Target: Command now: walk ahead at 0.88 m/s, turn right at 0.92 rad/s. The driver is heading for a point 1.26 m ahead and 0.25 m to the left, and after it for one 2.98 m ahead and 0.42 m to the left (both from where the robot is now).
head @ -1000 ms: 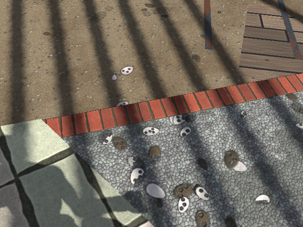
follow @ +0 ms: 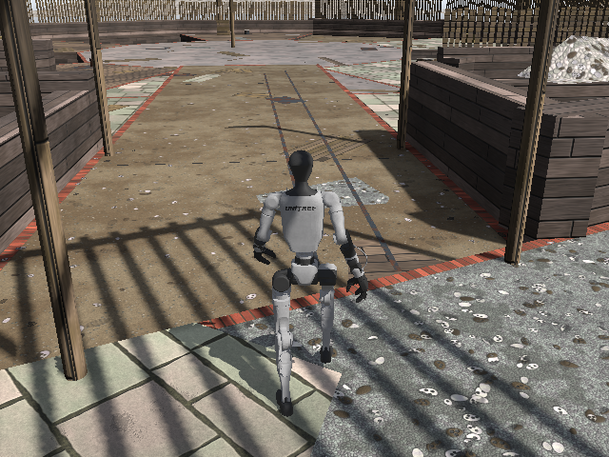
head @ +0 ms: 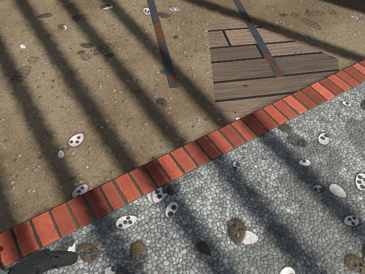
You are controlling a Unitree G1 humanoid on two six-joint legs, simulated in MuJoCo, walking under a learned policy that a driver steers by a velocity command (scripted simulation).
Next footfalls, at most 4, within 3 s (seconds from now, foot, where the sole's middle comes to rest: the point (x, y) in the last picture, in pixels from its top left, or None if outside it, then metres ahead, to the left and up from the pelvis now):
0.12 right None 0.25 -0.10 -0.76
0.58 left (173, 221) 0.68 -0.04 -0.76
0.96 right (191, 139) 1.08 -0.15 -0.76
1.32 left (117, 140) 1.19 0.20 -0.88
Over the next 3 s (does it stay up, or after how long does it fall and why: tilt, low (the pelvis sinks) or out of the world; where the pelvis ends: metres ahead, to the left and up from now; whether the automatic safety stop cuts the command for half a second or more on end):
stays up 1.50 0.30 -0.10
